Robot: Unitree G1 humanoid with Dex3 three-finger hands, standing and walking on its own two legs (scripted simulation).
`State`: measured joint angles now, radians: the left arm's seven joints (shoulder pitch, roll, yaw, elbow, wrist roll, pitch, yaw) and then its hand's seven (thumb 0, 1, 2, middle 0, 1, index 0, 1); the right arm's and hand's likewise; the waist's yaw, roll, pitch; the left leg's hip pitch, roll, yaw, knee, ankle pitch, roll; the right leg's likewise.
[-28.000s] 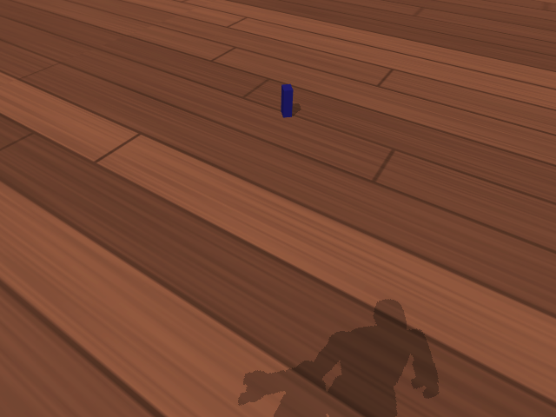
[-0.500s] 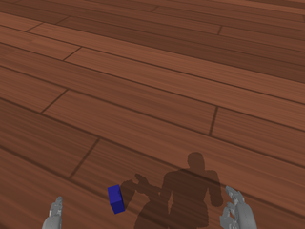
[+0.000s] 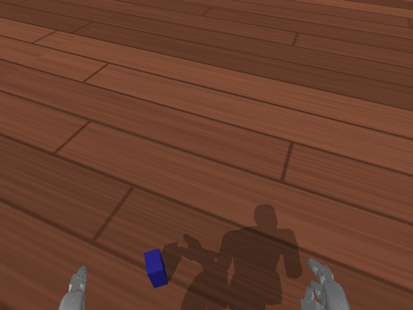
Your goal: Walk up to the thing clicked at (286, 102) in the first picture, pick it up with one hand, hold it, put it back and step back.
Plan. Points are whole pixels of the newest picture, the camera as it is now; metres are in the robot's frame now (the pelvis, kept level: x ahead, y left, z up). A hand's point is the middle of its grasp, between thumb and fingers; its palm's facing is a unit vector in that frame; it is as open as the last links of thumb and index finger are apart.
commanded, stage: home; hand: left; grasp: from the side
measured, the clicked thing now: (156, 269) +0.42 +0.18 -0.62
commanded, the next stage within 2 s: stand in 1.06 s
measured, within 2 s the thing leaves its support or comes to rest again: neither
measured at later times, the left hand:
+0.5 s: hand out of the picture +0.16 +0.18 -0.06, palm faces +0.11 -0.95 -0.29, open 17.4 cm
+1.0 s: hand out of the picture +0.17 +0.18 -0.06, palm faces +0.11 -0.95 -0.29, open 17.4 cm
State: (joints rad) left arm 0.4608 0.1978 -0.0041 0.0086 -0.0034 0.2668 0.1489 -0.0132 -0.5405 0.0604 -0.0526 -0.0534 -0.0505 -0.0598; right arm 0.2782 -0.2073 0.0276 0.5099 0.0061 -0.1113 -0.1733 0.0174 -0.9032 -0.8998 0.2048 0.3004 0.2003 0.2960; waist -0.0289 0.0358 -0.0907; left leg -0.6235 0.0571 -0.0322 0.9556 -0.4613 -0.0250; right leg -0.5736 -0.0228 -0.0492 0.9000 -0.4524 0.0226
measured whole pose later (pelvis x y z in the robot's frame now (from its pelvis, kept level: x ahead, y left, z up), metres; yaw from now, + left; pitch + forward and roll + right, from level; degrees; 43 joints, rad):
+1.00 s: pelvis +0.00 +0.00 +0.00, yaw +0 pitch +7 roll -2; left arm 0.46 0.20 0.00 0.01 0.00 0.26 0.15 -0.01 -0.54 0.06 -0.05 -0.05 -0.05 -0.06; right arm 0.27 -0.20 0.03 0.53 0.00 -0.13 -0.18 0.02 -0.90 -0.90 0.20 0.30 0.20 0.30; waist -0.02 0.03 -0.09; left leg -0.61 0.05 -0.03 0.95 -0.47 -0.02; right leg -0.56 -0.02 -0.05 0.90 -0.46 0.02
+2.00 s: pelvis -0.01 +0.01 +0.05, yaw +1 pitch -4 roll +0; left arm 0.21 0.33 0.01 1.02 0.03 0.01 0.03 0.00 0.90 0.90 -0.20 -0.30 -0.20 -0.30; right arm 0.18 -0.30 -0.01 1.04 -0.04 0.00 -0.01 0.01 -0.91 -0.90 0.20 0.30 0.20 0.30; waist 0.02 0.00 0.06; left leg -0.20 0.00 -0.01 0.51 -0.24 0.00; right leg -0.16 -0.07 -0.04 0.49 -0.26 0.05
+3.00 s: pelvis -0.01 +0.00 +0.06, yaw +1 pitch -3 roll +0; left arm 0.10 0.33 0.01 1.15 0.02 -0.01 0.01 0.00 0.90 0.90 -0.20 -0.30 -0.20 -0.30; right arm 0.11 -0.33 0.00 1.15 -0.02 -0.01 -0.01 0.01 -0.91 -0.90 0.20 0.30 0.20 0.30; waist 0.00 0.01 0.05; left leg -0.12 0.02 -0.01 0.33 -0.16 -0.02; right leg -0.10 -0.05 -0.05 0.34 -0.18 0.03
